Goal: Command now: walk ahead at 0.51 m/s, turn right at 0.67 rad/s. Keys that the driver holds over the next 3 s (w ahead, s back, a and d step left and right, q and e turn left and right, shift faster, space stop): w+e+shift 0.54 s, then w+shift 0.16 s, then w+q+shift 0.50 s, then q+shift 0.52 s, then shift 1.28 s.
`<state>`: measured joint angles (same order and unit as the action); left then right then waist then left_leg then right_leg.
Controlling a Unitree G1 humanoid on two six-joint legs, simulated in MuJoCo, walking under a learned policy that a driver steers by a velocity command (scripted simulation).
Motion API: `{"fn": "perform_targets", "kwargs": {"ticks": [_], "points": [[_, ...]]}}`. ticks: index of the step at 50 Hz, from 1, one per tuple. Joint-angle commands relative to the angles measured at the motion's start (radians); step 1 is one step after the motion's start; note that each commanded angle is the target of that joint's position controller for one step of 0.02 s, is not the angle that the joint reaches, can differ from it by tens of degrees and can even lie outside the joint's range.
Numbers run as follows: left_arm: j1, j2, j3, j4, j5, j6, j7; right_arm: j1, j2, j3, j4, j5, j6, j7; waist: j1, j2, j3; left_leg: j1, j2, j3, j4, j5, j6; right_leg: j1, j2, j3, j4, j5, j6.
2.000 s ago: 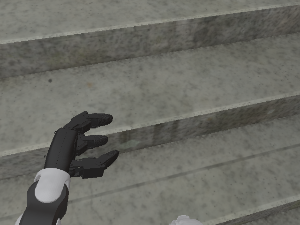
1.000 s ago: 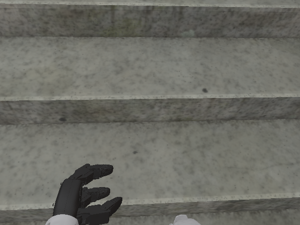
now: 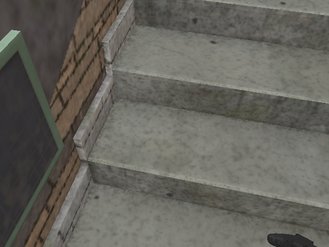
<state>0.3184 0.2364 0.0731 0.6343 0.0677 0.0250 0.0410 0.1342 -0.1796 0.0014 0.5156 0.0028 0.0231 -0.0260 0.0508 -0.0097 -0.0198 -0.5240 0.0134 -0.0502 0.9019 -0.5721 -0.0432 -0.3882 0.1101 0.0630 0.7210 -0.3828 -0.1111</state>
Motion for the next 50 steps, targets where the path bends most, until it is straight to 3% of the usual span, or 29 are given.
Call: {"fn": "perform_targets", "kwargs": {"ticks": [1,2,3,4,8,10,16,19,21,23,25,26,27,28,29,30,32,33,35,39,40,41,43,44,46,47,48,49,50], "points": [[-0.181,0.129,0.051,-0.099,-0.023,-0.016,-0.033,0.133,-0.08,-0.026,-0.01,0.022,-0.049,-0.027,-0.136,-0.07,-0.054,0.442,-0.054,0.095,-0.431,0.249,0.037,-0.234,-0.14,0.338,-0.222,-0.343,-0.107],[-0.322,0.042,0.033,-0.131,-0.075,-0.041,-0.043,0.296,-0.191,-0.066,0.043,-0.021,-0.073,-0.046,-0.258,0.153,-0.043,0.737,0.154,-0.205,-0.517,0.121,0.065,-0.59,0.008,0.157,0.094,-0.293,-0.015],[-0.37,0.021,0.016,-0.171,-0.073,-0.057,-0.05,0.356,-0.295,-0.1,0.036,-0.055,-0.08,-0.054,-0.261,0.348,-0.091,0.728,0.43,-0.693,-0.766,-0.42,0.099,-0.704,0.056,0.021,0.415,-0.193,0.025],[-0.331,0.089,0.03,-0.16,-0.041,-0.061,-0.054,0.298,-0.255,-0.097,0.031,-0.069,-0.08,-0.065,-0.197,0.177,-0.079,0.692,0.441,-0.737,-0.754,-0.596,0.133,-0.721,-0.005,0.094,0.621,-0.118,0.013],[-0.225,0.069,0.026,-0.089,-0.023,-0.048,-0.094,0.169,-0.167,-0.064,0.122,-0.025,-0.142,-0.052,-0.071,0.109,0.023,0.506,0.299,-0.285,-0.688,-0.151,0.126,-0.728,-0.067,0.046,0.869,0.182,0.053],[-0.231,-0.011,0.012,-0.086,-0.032,-0.021,-0.099,0.197,-0.099,-0.043,0.179,-0.048,-0.143,-0.037,-0.073,0.161,0.026,0.402,0.255,-0.132,-0.617,-0.029,0.127,-0.759,-0.03,0.014,1.147,0.217,0.053],[-0.465,-0.061,-0.016,-0.212,-0.034,0.006,-0.05,0.352,-0.152,-0.055,0.311,-0.076,-0.197,0.002,-0.084,0.146,0.187,0.559,0.403,-0.095,-0.731,-0.129,0.165,-1.254,-0.066,0.059,1.562,-0.037,0.003],[-0.537,-0.04,-0.019,-0.269,-0.031,0.026,-0.053,0.322,-0.169,-0.055,0.349,-0.066,-0.199,0.007,-0.016,0.05,0.232,0.459,0.339,0.116,-0.807,0.015,0.112,-1.142,-0.108,0.007,1.353,-0.069,-0.004],[-0.566,-0.032,-0.019,-0.296,-0.006,0.052,-0.06,0.377,-0.168,-0.07,0.396,-0.053,-0.19,-0.001,-0.022,0.091,0.188,0.535,0.313,0.221,-0.854,0.225,0.117,-1.068,-0.136,-0.072,1.255,-0.095,-0.031],[-0.624,-0.041,-0.044,-0.284,-0.033,0.065,-0.101,0.363,-0.118,-0.055,0.398,-0.013,-0.165,-0.027,-0.058,0.046,0.202,0.486,0.247,0.357,-0.97,0.691,0.149,-0.758,-0.154,-0.293,0.789,-0.128,-0.095],[-0.373,-0.042,-0.027,-0.229,-0.05,0.066,-0.09,0.333,-0.304,-0.091,0.35,0.011,-0.155,-0.04,0.073,0.16,-0.038,0.496,0.327,0.359,-0.653,2.009,0.172,-0.231,-0.019,-0.367,0.669,-0.078,-0.102],[-0.076,0.022,0.009,-0.181,-0.076,0.074,-0.08,0.261,-0.401,-0.119,0.315,0.022,-0.149,-0.016,0.213,0.296,-0.208,0.557,0.366,0.314,-0.393,2.354,0.183,-0.031,0.029,-0.306,0.664,-0.171,-0.12],[0.066,0.127,0.052,-0.119,-0.081,0.054,-0.084,0.21,-0.418,-0.129,0.253,0.056,-0.139,0.007,0.254,0.287,-0.332,0.476,0.316,0.267,-0.085,2.308,0.193,0.23,0.115,-0.232,0.484,-0.222,-0.122],[0.04,0.211,0.084,-0.085,-0.077,0.027,-0.083,0.151,-0.326,-0.125,0.19,0.053,-0.165,0.037,0.212,0.187,-0.32,0.18,0.176,0.183,0.316,1.494,0.143,0.397,0.067,0.121,0.161,-0.276,-0.162],[-0.073,0.317,0.112,-0.06,-0.055,0.026,-0.074,0.04,-0.188,-0.098,0.064,0.019,-0.197,0.082,0.111,-0.207,-0.347,-0.203,-0.104,0.066,0.786,0.474,0.099,0.448,-0.179,0.847,-0.377,-0.515,-0.203],[-0.118,0.258,0.094,-0.059,-0.044,0.023,-0.058,0.104,-0.113,-0.082,0.056,-0.034,-0.223,0.101,0.036,-0.092,-0.422,-0.243,-0.037,-0.119,1.028,0.561,0.131,0.449,-0.219,0.965,-0.452,-0.593,-0.147],[-0.04,0.113,0.05,0.099,-0.041,-0.018,-0.035,0.08,-0.01,-0.04,0.028,-0.042,-0.213,0.082,-0.024,0.012,-0.188,-0.33,0.002,-0.066,1.193,0.543,0.128,0.186,-0.211,0.87,-0.471,-0.471,-0.099],[-0.027,0.086,0.039,0.16,-0.029,-0.044,-0.019,-0.052,0.069,0.005,-0.024,-0.069,-0.195,0.07,-0.025,0.062,-0.101,-0.425,0.021,-0.074,1.282,0.472,0.146,0.097,-0.18,0.726,-0.415,-0.295,-0.129],[0.032,0.029,0.009,0.244,-0.012,-0.091,-0.023,-0.033,0.113,0.041,-0.034,-0.07,-0.147,0.055,-0.078,0.089,-0.009,-0.584,0.042,-0.047,1.382,0.369,0.153,0.029,-0.226,0.536,-0.355,0.024,-0.131],[0.12,-0.015,-0.038,0.348,-0.018,-0.153,-0.077,-0.239,0.132,0.057,-0.072,0.0,-0.117,0.004,-0.067,0.02,0.184,-0.904,0.015,0.023,1.513,0.057,0.219,0.018,-0.247,0.195,-0.47,0.321,-0.047],[0.104,-0.03,-0.05,0.373,-0.035,-0.151,-0.082,-0.316,0.154,0.076,-0.103,0.011,-0.117,0.007,-0.096,0.058,0.222,-0.816,0.001,0.062,1.27,0.085,0.244,-0.098,-0.179,0.048,-0.544,0.286,0.024],[0.115,-0.032,-0.06,0.359,-0.054,-0.142,-0.07,-0.318,0.091,0.074,-0.109,0.028,-0.099,0.014,-0.091,0.077,0.229,-0.614,-0.007,0.169,0.999,0.132,0.223,-0.22,-0.158,-0.009,-0.653,0.54,0.03],[0.067,0.008,-0.058,0.301,-0.093,-0.137,-0.027,-0.135,0.031,0.056,-0.04,0.003,-0.08,0.031,-0.161,0.089,0.004,0.009,-0.058,0.303,0.676,0.262,0.197,-0.291,-0.103,-0.151,-0.654,1.114,0.015],[0.057,0.108,-0.034,0.274,-0.115,-0.151,-0.016,0.004,0.003,0.038,0.032,0.02,-0.069,0.022,-0.213,0.018,-0.175,0.264,-0.127,0.329,0.653,0.413,0.193,-0.223,-0.172,-0.133,-0.559,1.621,-0.005],[-0.023,0.311,0.028,0.218,-0.135,-0.204,-0.003,0.203,-0.111,-0.014,0.11,0.042,-0.032,0.002,-0.332,-0.106,-0.281,0.313,-0.13,0.331,0.403,0.363,0.185,0.1,-0.29,-0.118,-0.229,2.128,0.027],[-0.094,0.31,0.042,0.186,-0.145,-0.217,-0.005,0.364,-0.179,-0.044,0.175,0.041,-0.026,0.01,-0.409,-0.097,-0.34,0.405,-0.148,0.333,0.207,0.395,0.189,0.184,-0.29,-0.103,0.033,2.087,0.049],[-0.252,0.251,0.042,0.113,-0.139,-0.209,-0.019,0.504,-0.23,-0.074,0.245,0.05,-0.057,0.023,-0.516,0.041,-0.296,0.484,-0.106,0.186,-0.25,0.561,0.311,0.113,-0.135,-0.172,0.667,1.602,0.087],[-0.385,0.072,0.004,0.021,-0.041,-0.211,-0.032,0.42,-0.135,-0.078,0.335,0.072,-0.075,0.026,-0.41,0.324,-0.072,0.493,-0.08,-0.062,-0.499,0.663,0.377,-0.289,0.073,-0.149,1.226,0.152,0.12],[-0.224,-0.141,-0.055,-0.14,0.004,-0.222,-0.028,0.266,-0.092,-0.051,0.302,-0.018,-0.089,0.028,-0.108,0.183,-0.078,0.596,0.072,-0.427,-0.256,1.199,0.448,-0.609,0.047,0.079,1.491,0.127,0.116]]}}
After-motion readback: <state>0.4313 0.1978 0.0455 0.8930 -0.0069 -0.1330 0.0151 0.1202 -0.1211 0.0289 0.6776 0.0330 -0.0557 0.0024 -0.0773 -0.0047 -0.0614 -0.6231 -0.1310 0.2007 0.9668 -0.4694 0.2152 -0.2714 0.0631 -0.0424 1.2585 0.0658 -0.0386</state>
